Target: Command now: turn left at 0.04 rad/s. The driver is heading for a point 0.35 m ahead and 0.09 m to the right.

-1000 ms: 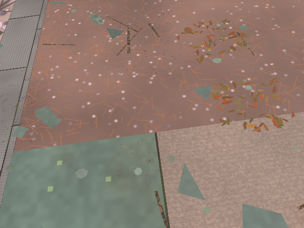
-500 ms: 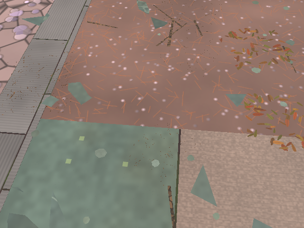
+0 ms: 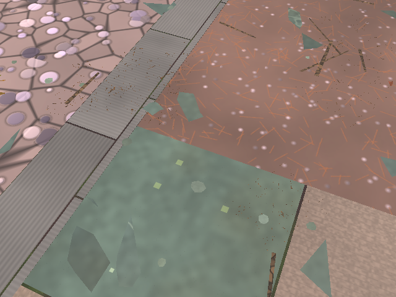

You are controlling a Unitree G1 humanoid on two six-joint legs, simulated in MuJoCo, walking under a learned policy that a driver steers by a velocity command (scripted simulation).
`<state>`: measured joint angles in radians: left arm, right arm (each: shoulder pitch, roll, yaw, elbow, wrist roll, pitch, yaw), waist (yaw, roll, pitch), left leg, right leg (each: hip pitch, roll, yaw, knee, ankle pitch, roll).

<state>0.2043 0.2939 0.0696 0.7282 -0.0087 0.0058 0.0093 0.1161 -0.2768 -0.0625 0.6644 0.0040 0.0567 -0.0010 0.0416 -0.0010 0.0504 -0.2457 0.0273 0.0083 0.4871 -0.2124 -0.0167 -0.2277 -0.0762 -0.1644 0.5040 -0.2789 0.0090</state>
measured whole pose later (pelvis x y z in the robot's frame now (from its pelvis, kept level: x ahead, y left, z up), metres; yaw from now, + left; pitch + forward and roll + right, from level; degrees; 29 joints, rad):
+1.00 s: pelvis +0.05 -0.02 +0.01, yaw -17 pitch +1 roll -1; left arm 0.24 0.30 0.05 0.72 -0.02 -0.03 0.00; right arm 0.22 -0.30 -0.06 0.81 0.03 -0.05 0.03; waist 0.01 -0.01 -0.02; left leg -0.33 0.04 0.05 0.58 -0.29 0.04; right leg -0.11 0.02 0.00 0.37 -0.28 -0.04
